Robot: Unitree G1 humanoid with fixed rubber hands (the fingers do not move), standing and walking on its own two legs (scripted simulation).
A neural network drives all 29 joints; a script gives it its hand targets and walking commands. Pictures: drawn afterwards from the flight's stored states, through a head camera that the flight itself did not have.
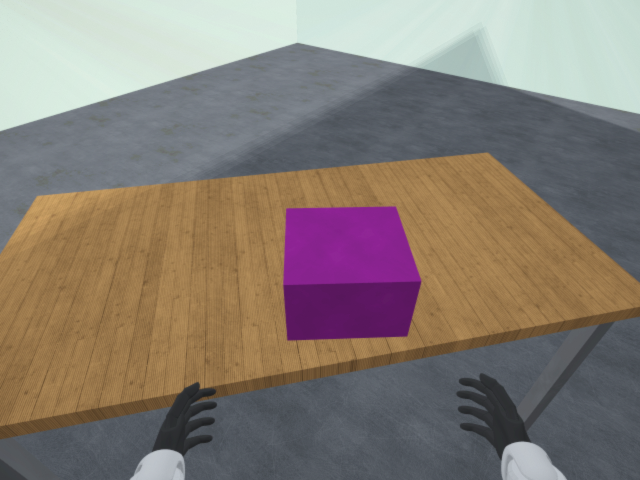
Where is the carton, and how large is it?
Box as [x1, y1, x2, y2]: [283, 206, 421, 340]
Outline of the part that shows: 395,206 286,208 283,287 287,340 407,335 421,281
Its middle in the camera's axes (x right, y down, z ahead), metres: +0.04 +0.06 +0.71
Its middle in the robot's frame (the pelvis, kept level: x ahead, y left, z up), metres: +0.52 +0.00 -0.02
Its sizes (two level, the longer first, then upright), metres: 0.214 0.202 0.142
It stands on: a table, 0.68 m high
